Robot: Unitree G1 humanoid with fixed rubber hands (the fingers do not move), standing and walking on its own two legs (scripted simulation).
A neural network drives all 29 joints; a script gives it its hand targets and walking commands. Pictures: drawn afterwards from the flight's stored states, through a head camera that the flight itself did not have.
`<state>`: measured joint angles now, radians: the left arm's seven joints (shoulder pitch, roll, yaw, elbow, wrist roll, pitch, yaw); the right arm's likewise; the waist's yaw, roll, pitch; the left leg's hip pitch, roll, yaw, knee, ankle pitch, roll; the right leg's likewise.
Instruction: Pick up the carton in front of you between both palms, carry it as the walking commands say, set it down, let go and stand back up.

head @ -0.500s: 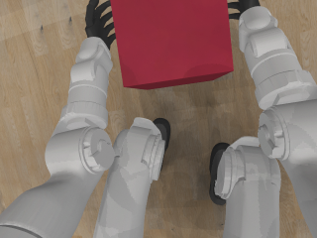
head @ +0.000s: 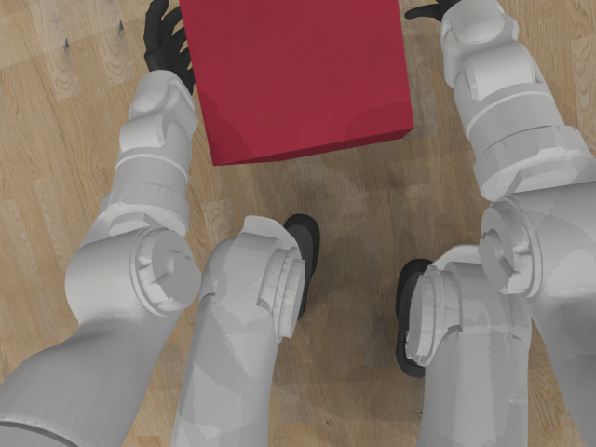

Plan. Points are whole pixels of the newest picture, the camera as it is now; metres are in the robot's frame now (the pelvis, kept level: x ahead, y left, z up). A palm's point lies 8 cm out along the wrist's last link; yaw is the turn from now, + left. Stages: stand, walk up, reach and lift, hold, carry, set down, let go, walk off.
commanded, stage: set down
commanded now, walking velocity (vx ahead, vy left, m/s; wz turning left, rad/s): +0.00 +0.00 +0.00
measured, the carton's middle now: (313, 72) +0.50 +0.09 -0.25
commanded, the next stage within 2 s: let go in 1.30 s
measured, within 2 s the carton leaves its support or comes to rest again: neither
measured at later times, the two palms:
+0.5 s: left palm (136, 80) +0.47 +0.25 -0.11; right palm out of the picture +0.58 -0.10 -0.11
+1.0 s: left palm out of the picture +0.46 +0.25 +0.05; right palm out of the picture +0.58 -0.12 +0.04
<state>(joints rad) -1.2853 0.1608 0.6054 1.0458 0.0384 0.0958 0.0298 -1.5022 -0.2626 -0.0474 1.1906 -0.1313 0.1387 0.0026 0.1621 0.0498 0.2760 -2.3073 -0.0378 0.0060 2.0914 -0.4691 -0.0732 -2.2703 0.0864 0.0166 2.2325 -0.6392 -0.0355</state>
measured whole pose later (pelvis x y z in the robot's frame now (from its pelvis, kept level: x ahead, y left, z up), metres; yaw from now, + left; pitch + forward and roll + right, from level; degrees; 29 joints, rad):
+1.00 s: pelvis +0.02 +0.01 +0.15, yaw -1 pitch +47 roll +3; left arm -0.91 0.08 0.36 0.61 -0.12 0.18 0.15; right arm -1.27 -0.42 -0.05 0.98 -0.01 0.22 0.03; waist 0.19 -0.03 -0.05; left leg -2.01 -0.04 0.00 1.58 -0.40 -0.03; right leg -1.96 0.06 0.04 1.69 -0.55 -0.01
